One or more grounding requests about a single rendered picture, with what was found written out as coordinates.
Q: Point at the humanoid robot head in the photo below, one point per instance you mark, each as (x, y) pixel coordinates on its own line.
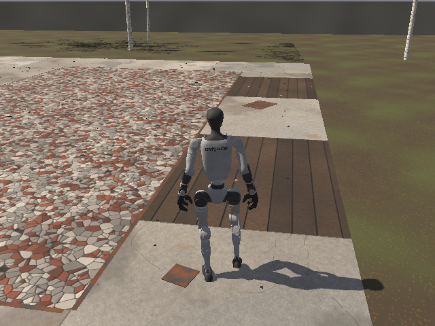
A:
(215, 118)

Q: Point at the robot right upper arm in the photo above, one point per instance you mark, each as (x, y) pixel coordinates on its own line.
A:
(241, 155)

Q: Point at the left robot hand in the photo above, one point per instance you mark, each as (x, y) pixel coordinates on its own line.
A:
(180, 202)

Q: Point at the robot right forearm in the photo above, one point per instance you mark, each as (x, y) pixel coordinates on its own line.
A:
(249, 182)

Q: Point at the robot left forearm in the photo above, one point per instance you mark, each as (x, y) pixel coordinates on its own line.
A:
(185, 180)

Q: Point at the robot left upper arm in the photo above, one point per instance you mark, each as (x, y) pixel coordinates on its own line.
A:
(191, 156)

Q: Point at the robot right shin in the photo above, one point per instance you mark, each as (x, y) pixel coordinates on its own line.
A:
(236, 236)

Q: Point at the right robot hand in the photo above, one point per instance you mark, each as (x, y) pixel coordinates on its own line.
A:
(254, 200)

